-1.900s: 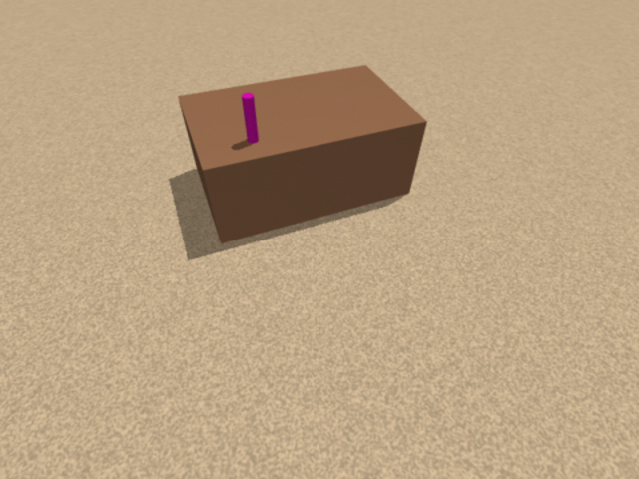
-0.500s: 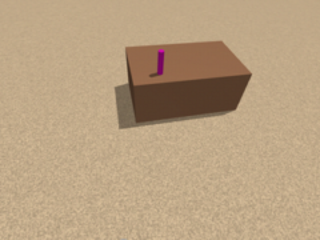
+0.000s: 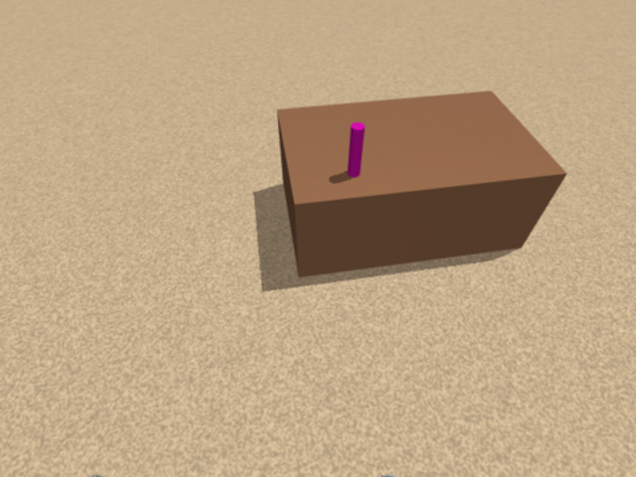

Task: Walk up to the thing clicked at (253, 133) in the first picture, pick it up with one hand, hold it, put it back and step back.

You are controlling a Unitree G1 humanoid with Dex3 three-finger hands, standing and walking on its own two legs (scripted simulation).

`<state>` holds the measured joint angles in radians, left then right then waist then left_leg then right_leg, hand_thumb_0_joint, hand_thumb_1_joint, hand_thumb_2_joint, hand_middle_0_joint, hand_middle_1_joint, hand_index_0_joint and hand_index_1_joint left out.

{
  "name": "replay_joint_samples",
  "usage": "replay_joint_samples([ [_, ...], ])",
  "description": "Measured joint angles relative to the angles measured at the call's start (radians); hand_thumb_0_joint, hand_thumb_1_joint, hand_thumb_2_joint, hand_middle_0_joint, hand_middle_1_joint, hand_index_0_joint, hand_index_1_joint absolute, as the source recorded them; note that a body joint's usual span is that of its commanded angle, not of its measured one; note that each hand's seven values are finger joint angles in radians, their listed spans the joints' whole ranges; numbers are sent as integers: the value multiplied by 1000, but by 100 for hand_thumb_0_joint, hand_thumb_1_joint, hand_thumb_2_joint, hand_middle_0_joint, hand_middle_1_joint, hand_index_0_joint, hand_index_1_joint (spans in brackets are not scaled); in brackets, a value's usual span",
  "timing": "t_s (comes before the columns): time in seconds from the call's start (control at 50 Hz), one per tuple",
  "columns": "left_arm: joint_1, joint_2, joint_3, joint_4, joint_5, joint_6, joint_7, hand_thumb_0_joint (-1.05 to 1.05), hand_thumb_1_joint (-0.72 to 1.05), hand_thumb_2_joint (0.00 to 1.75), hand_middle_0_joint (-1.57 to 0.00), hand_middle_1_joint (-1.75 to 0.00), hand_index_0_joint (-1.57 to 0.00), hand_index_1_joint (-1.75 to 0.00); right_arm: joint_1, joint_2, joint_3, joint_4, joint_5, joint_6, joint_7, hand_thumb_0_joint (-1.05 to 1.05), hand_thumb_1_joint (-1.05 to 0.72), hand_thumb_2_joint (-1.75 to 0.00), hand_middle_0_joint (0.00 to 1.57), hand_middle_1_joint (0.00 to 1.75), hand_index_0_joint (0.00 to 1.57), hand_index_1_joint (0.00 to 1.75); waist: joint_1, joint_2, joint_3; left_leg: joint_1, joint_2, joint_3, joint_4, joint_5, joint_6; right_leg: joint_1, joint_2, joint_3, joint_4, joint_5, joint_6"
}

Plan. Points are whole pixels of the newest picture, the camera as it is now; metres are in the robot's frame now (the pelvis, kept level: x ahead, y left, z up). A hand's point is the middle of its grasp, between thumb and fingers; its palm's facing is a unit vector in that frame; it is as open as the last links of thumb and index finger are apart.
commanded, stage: walk up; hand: right
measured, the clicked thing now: (355, 151) +1.11 -0.13 -0.28
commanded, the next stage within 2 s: none
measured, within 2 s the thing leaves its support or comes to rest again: neither
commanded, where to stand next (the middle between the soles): +0.65 +0.05 m, yaw +4 degrees
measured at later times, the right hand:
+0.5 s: hand (458, 332) +0.38 -0.23 -0.12, palm faces -0.17 +0.89 -0.42, open 7.4 cm
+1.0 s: hand (456, 293) +0.48 -0.26 -0.16, palm faces -0.12 +0.93 -0.36, open 7.4 cm
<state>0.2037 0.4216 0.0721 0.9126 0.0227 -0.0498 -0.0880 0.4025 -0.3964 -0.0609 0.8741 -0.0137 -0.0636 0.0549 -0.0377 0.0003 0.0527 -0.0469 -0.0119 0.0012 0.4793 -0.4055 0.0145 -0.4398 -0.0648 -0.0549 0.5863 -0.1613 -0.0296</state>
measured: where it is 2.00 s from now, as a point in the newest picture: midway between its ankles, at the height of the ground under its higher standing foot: (303, 364)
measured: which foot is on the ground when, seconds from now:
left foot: down 0.00-0.04, up 0.06-0.42, down 0.44-0.88, up 0.90-1.00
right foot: up 0.00-0.00, down 0.02-0.46, up 0.48-0.86, down 0.88-1.00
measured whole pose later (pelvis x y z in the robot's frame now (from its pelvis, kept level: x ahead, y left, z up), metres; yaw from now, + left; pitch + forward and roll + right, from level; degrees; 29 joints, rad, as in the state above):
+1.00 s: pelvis +0.40 +0.01 -0.01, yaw +5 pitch -3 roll +0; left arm 0.28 0.40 0.05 0.84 0.01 -0.10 -0.05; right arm 0.32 -0.44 -0.05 0.88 -0.01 -0.03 0.03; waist 0.01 0.06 0.07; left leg -0.38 0.04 0.02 1.06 -0.46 0.03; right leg -0.32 -0.04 -0.08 0.62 -0.25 -0.02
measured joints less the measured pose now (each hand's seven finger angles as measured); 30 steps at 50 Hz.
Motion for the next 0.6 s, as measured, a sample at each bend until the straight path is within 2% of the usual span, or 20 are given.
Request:
replay_joint_samples([
  [0.04,-6,-3,6,-15,3,-21,9,1,91,90,-20,-30,-20,-30,4,-9,-1,-8,3,5,-9,0,-90,-89,20,30,21,30,6,24,4,-31,22,-15,140,-73,7,44,28,-19,-27,27,-5],
  [0.08,-12,-16,6,-37,1,-41,22,1,91,90,-20,-30,-20,-30,-21,-13,2,0,6,17,-19,0,-90,-90,20,30,20,30,18,44,21,-130,15,-50,400,-85,28,55,36,-41,32,-33,-1],
  [0.12,-3,-30,-6,-52,-7,-49,26,1,91,90,-20,-30,-20,-30,-49,-20,6,8,7,21,-23,0,-90,-90,20,30,20,30,34,53,27,-229,-1,-57,581,-51,35,96,33,-52,25,-67,-4],
  [0.16,16,-42,-17,-59,-12,-52,30,1,91,90,-20,-30,-20,-30,-75,-29,7,7,8,17,-20,0,-90,-90,20,30,20,30,47,64,27,-311,10,-50,623,2,33,150,35,-63,-22,-73,-4],
  [0.22,57,-44,-25,-64,-11,-54,32,1,91,90,-20,-30,-20,-30,-109,-36,0,-9,3,12,-6,0,-91,-90,20,30,20,30,61,66,25,-401,36,-51,549,55,15,218,39,-75,-85,-79,-2],
  [0.28,95,-32,-23,-66,-6,-52,33,1,90,90,-20,-30,-21,-30,-137,-35,-8,-22,-4,15,7,0,-91,-90,20,30,20,30,74,52,24,-453,64,-38,407,101,-3,269,37,-85,-118,-103,0],
  [0.36,134,-5,-16,-68,-1,-44,30,1,90,90,-20,-30,-21,-30,-164,-32,-15,-25,-7,18,22,0,-91,-90,20,30,20,30,94,27,28,-453,92,1,217,195,-3,327,27,-100,-113,-164,20],
  [0.42,165,14,-15,-64,-1,-34,28,1,90,90,-20,-30,-21,-30,-179,-31,-19,-26,-7,15,28,0,-90,-90,20,30,20,30,104,10,20,-405,86,35,120,233,10,355,13,-107,-63,-239,41],
  [0.44,176,21,-16,-62,-1,-30,30,1,90,90,-20,-30,-21,-30,-182,-31,-20,-29,-9,8,27,0,-90,-90,20,30,20,30,103,1,17,-386,74,42,103,257,16,354,1,-106,-22,-276,44],
  [0.46,178,27,-16,-57,-3,-23,34,1,90,90,-20,-30,-21,-30,-192,-26,-22,-31,-14,-1,23,0,-90,-90,20,30,20,30,102,-23,25,-381,56,57,128,259,18,333,-26,-94,59,-307,29],
  [0.48,174,24,-15,-48,-6,-12,39,1,90,90,-20,-30,-20,-30,-198,-24,-21,-41,-18,-10,17,0,-90,-90,20,30,20,30,97,-31,32,-384,48,63,165,229,19,288,-27,-56,180,-320,14],
  [0.54,157,21,-29,-27,-12,9,49,1,91,90,-20,-30,-20,-30,-196,-6,-11,-63,4,-20,4,0,-90,-90,20,30,20,30,77,-37,38,-345,45,64,174,177,27,138,24,37,487,-308,-13],
  [0.6,147,26,-30,-26,-17,4,45,1,91,90,-20,-30,-20,-30,-175,15,8,-65,11,-21,-7,0,-90,-89,20,30,20,30,68,-58,33,-271,38,78,105,175,24,29,10,56,515,-238,-10],
])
